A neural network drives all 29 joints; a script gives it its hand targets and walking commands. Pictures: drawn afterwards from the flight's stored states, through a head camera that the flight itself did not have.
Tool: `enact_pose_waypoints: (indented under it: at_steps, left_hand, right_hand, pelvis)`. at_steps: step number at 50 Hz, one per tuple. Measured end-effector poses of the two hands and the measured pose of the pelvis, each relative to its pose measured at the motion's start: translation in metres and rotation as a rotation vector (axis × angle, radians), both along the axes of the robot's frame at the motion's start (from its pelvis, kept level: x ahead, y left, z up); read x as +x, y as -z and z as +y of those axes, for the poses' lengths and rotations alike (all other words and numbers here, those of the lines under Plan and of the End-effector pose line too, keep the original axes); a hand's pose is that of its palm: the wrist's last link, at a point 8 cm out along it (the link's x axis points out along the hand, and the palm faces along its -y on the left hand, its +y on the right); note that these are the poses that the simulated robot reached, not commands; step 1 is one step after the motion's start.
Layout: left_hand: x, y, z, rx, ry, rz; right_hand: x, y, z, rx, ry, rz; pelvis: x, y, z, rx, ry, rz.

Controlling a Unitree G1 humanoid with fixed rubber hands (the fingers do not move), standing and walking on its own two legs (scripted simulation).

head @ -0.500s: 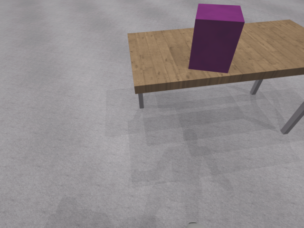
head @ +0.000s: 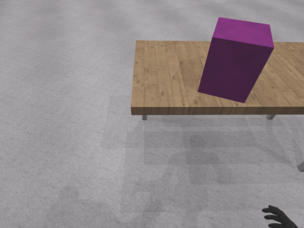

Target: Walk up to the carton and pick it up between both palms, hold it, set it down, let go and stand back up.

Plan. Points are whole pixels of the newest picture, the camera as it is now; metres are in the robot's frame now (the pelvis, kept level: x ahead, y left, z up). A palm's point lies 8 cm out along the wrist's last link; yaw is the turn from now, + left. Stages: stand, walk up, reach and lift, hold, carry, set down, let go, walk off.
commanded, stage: walk up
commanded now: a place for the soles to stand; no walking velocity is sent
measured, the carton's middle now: (231, 60) +0.76 -0.30 +0.07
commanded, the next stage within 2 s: none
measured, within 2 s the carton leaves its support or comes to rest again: neither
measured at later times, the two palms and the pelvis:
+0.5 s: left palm (102, 192) +0.25 +0.17 -0.07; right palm out of the picture +0.25 -0.47 -0.07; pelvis +0.15 -0.13 -0.01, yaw +0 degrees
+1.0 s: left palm (140, 154) +0.38 +0.07 -0.09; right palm out of the picture +0.33 -0.59 -0.06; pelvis +0.26 -0.24 -0.02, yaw +1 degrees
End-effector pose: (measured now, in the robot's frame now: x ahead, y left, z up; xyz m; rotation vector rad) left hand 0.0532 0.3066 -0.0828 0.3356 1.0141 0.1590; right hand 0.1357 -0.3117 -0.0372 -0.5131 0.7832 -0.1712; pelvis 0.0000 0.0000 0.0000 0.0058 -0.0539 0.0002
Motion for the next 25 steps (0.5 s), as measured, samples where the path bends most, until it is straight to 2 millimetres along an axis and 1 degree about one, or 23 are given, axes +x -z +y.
enact_pose_waypoints:
  at_steps: [3, 6, 9, 13, 17, 19, 21, 23, 25]
  left_hand:
    - [0.037, 0.004, -0.003, 0.014, 0.019, 0.003]
    - [0.079, -0.002, -0.011, 0.02, 0.049, -0.042]
    - [0.117, -0.011, -0.025, 0.022, 0.082, -0.079]
    - [0.159, -0.018, -0.049, 0.032, 0.12, -0.095]
    - [0.196, -0.017, -0.08, 0.051, 0.132, -0.111]
    - [0.207, -0.013, -0.096, 0.064, 0.123, -0.135]
    - [0.21, -0.008, -0.111, 0.063, 0.1, -0.142]
    - [0.205, -0.008, -0.125, 0.044, 0.066, -0.118]
    - [0.197, -0.01, -0.135, 0.034, 0.038, -0.082]
  right_hand:
    - [0.011, -0.001, -0.01, -0.032, 0.027, 0.003]
    - [0.01, -0.005, -0.024, -0.051, 0.044, 0.034]
    - [0.009, -0.008, -0.044, -0.072, 0.055, 0.072]
    - [0.012, -0.004, -0.077, -0.089, 0.076, 0.114]
    - [0.027, 0.014, -0.118, -0.088, 0.099, 0.153]
    - [0.042, 0.028, -0.142, -0.091, 0.101, 0.173]
    - [0.06, 0.039, -0.156, -0.08, 0.131, 0.182]
    - [0.084, 0.04, -0.159, -0.054, 0.134, 0.17]
    - [0.111, 0.034, -0.155, -0.023, 0.103, 0.139]
  pelvis:
    - [0.02, 0.002, -0.008, 0.014, -0.009, -0.011]
    - [0.039, -0.001, -0.019, 0.016, 0.0, -0.02]
    - [0.057, -0.004, -0.032, 0.008, 0.003, -0.022]
    - [0.081, -0.002, -0.054, 0.0, 0.002, -0.023]
    - [0.109, 0.009, -0.088, 0.002, 0.001, -0.027]
    - [0.124, 0.02, -0.106, -0.006, 0.005, -0.029]
    - [0.135, 0.025, -0.12, -0.011, 0.002, -0.034]
    - [0.144, 0.019, -0.126, -0.008, -0.001, -0.04]
    - [0.154, 0.01, -0.131, 0.001, -0.002, -0.041]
